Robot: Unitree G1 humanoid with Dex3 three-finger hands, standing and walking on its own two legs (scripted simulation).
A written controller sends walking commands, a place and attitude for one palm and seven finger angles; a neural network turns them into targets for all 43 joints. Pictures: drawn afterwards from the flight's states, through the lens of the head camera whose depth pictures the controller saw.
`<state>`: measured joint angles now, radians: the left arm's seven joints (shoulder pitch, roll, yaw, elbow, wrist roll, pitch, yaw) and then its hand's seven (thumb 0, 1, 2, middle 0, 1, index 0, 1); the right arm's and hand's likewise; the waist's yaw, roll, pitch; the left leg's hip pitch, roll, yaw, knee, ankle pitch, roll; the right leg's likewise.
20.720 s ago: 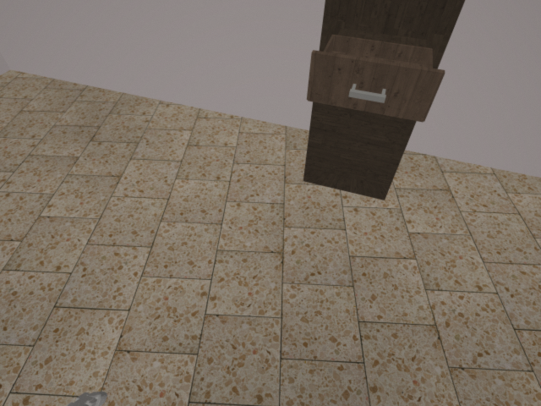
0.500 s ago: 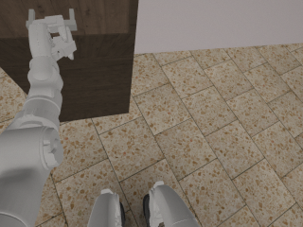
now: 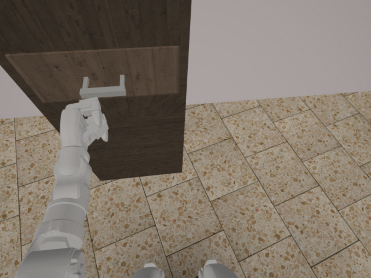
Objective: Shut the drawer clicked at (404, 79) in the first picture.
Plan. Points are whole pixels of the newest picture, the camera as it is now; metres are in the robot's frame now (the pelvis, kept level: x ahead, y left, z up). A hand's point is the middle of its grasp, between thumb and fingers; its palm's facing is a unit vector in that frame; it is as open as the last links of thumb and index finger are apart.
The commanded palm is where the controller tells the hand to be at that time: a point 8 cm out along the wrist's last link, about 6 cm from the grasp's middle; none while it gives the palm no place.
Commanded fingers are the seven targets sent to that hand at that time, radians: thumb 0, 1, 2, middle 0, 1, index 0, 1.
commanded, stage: draw the hand back to the body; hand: left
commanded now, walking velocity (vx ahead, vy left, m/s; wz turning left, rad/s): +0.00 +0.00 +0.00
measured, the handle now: (103, 86) +0.57 +0.19 +0.02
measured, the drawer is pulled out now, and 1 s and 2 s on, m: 0.00 0.00 0.00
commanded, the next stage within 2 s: step back with the hand held close in 1.14 s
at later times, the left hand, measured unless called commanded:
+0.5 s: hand (46, 180) +0.28 +0.20 +0.13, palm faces +0.19 -0.95 -0.25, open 3.3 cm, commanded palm +0.23 +0.25 +0.16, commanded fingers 0.00 0.90 0.90 -1.40 -1.60 -1.40 -1.60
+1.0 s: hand out of the picture +0.17 +0.25 +0.22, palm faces +0.40 -0.82 -0.40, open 3.3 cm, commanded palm +0.12 +0.29 +0.23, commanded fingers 0.00 0.90 0.90 -1.40 -1.60 -1.40 -1.60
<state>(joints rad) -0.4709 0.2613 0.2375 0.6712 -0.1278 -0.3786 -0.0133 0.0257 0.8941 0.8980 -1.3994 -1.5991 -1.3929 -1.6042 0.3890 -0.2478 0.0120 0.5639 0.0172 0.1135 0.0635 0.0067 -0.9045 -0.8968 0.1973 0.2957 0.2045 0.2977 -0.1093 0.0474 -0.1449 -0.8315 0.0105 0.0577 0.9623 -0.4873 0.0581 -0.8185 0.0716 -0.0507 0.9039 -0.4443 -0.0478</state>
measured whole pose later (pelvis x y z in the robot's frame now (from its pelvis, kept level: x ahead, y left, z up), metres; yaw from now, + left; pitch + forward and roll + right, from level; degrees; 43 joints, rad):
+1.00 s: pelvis +0.00 +0.01 +0.06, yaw +2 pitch -4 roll -1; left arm 0.54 0.36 0.27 -0.47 -0.08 -0.08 0.09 0.02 0.89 0.90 -1.41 -1.60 -1.40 -1.60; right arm 0.21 -0.25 0.03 0.60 0.01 -0.06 -0.05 0.01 -0.90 -0.90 0.20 0.30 0.21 0.30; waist 0.06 0.08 -0.01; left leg -0.09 -0.04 0.04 0.43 -0.28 0.07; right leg -0.07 0.04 -0.04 0.38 -0.25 -0.03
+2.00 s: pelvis -0.07 +0.03 +0.05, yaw +1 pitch +1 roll -2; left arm 0.61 0.39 0.37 -0.57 -0.01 -0.22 0.12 0.02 0.89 0.90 -1.41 -1.60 -1.40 -1.60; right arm 0.19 -0.23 0.00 0.52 0.00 -0.03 -0.07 0.01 -0.90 -0.90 0.20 0.30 0.21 0.30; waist 0.00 0.01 0.03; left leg -0.36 -0.06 0.08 0.58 -0.24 0.12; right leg -0.35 0.02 -0.02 0.55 -0.21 0.01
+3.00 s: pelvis -0.22 +0.00 +0.05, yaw -1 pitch +4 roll -3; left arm 0.64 0.55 0.44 -0.69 -0.11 -0.30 0.06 0.02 0.89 0.90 -1.41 -1.60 -1.40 -1.60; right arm 0.09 -0.16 0.02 0.57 -0.03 -0.09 -0.01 0.01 -0.90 -0.90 0.20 0.30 0.21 0.30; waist -0.02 -0.01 0.04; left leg -0.58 0.02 0.05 0.46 -0.10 0.01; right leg -0.11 0.07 -0.04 0.40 -0.35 -0.03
